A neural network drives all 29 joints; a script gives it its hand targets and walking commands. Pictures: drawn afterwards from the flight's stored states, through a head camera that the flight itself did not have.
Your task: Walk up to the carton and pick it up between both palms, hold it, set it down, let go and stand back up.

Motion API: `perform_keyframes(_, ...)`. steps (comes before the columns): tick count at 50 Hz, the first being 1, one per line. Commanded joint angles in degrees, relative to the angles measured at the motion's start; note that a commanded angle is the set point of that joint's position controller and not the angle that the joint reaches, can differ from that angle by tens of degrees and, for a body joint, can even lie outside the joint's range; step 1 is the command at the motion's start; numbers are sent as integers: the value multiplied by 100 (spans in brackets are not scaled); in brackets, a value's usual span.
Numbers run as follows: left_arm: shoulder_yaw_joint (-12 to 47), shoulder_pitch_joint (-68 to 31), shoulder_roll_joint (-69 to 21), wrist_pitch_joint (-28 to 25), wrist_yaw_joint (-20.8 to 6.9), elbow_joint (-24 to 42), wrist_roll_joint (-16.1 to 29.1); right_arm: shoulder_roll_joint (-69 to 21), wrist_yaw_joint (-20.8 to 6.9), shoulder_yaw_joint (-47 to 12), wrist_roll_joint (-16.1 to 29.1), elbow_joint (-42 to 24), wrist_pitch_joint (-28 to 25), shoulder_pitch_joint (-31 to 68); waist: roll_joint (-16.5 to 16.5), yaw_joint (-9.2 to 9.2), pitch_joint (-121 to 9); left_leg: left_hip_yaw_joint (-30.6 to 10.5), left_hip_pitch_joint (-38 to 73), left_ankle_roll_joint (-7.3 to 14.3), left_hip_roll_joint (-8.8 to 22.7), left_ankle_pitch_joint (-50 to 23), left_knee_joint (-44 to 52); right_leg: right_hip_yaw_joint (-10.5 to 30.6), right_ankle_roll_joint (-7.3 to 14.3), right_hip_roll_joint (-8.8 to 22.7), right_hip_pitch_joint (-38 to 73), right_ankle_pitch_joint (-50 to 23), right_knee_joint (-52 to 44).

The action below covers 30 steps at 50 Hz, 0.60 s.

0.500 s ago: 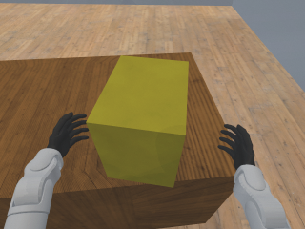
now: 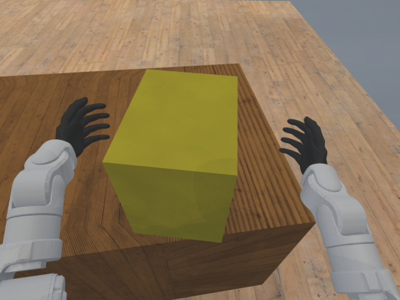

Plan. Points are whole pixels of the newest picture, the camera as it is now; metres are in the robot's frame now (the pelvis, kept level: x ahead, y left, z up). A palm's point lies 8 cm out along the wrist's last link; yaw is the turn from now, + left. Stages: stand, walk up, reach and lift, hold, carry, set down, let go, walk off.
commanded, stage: reach and lift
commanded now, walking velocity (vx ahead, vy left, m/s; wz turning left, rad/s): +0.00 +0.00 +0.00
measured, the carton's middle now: (184, 156) +0.43 +0.03 +0.02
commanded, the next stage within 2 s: none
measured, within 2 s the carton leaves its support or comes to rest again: neither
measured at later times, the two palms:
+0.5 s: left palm (78, 94) +0.44 +0.22 +0.21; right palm (312, 121) +0.38 -0.20 +0.18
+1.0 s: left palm (96, 128) +0.43 +0.21 +0.13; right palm (286, 148) +0.38 -0.17 +0.10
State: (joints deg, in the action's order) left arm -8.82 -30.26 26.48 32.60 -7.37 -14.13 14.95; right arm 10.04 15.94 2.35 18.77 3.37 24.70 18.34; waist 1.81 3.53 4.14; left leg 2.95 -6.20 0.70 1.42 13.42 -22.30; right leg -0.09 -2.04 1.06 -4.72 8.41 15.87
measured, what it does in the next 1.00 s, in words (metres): stands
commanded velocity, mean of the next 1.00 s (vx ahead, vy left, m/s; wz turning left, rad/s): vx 0.00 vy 0.00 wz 0.00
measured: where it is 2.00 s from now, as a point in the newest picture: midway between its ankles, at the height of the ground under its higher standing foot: outside the picture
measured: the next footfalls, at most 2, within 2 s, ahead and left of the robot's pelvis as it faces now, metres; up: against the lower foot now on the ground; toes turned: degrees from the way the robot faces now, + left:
none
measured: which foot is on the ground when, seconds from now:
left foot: down 0.00-1.00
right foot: down 0.00-1.00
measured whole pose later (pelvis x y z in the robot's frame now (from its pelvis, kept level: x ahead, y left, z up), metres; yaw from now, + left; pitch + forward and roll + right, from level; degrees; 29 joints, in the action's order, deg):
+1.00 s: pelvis -0.01 +0.00 +0.00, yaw +1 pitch +1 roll -2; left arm -1.1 -53.4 24.0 12.5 -6.0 -59.5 12.6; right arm 5.2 15.4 1.8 15.1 41.1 12.1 40.1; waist 1.4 5.6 0.9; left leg 1.6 -13.1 0.5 1.6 12.5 -24.2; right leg -1.4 -1.8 0.8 -10.5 7.3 16.5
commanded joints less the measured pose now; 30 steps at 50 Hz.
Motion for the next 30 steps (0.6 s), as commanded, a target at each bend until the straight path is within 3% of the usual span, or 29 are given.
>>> perform_keyframes(1, -267, -2646, 1241, -216, 5, 727, 24, 711, -1, 332, -7, -882, -187, 2425, -558, 144, -2578, 41, 280, -276, -195, -2132, 132, -45, 260, -320, 1055, -1913, 267)
perform_keyframes(7, -125, -3389, 1329, -250, 69, 169, 89, 742, -49, 429, -21, -357, -123, 3100, -628, 261, -2862, -4, 265, -272, -180, -2084, 100, -86, 294, -330, 957, -1831, 262)
perform_keyframes(10, -77, -3806, 1432, -283, 77, -300, 123, 853, -88, 432, -8, -73, -77, 3592, -495, 246, -2991, -32, 180, -214, -189, -1898, 132, -107, 283, -343, 921, -1696, 262)
perform_keyframes(13, -2, -4221, 1460, -331, 103, -730, 76, 823, -106, 430, -24, 383, -44, 3944, -595, 266, -2991, -10, 64, -193, -196, -1801, 144, -101, 290, -320, 890, -1668, 281)
perform_keyframes(21, 265, -4903, 1496, -472, 93, -1386, 114, 927, -93, 347, 91, 1000, -124, 4661, -664, 430, -3393, -34, 212, -229, -243, -2165, 10, -154, 249, -327, 938, -2195, 313)
perform_keyframes(27, 551, -5514, 1454, -636, 102, -2317, 189, 1005, -101, 398, -1, 1661, -160, 5395, -537, 545, -3304, -68, 91, -200, -227, -1850, 89, -221, 253, -349, 748, -1995, 277)
perform_keyframes(30, 689, -5862, 1413, -804, 170, -2585, 250, 998, -127, 409, -21, 1910, -249, 5694, -687, 547, -3464, -71, 111, -237, -205, -1761, 60, -251, 282, -337, 629, -1858, 298)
